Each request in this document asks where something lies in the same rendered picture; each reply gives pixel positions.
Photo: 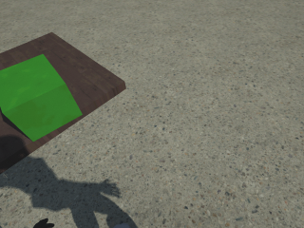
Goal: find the table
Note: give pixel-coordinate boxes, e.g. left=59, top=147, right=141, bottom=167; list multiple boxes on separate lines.
left=0, top=32, right=126, bottom=174

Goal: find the carton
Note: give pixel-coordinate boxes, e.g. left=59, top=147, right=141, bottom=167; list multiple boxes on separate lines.
left=0, top=54, right=83, bottom=142

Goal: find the robot left hand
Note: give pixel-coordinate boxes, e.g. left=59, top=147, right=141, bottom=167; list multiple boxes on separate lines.
left=33, top=218, right=55, bottom=228

